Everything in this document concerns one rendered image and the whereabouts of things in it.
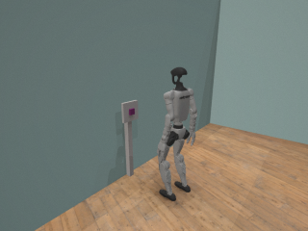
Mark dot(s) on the button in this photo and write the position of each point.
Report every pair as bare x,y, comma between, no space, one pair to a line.
131,111

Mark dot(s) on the humanoid robot head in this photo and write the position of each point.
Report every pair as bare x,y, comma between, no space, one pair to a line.
178,71

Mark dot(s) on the robot right hand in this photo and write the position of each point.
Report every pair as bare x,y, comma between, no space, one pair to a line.
193,135

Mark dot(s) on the robot left hand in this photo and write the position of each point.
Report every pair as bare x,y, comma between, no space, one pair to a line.
162,146

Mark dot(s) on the left robot upper arm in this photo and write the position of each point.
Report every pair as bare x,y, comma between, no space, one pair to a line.
168,97

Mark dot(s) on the robot left forearm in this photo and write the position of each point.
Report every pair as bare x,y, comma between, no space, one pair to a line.
167,129

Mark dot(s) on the robot right shin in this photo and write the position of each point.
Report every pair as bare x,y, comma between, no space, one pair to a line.
181,170

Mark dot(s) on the panel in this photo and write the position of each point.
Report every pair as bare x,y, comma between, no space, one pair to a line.
127,120

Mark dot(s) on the robot right forearm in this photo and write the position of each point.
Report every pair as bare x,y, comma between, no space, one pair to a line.
192,122

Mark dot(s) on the right robot upper arm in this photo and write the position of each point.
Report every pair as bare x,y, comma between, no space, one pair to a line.
192,109

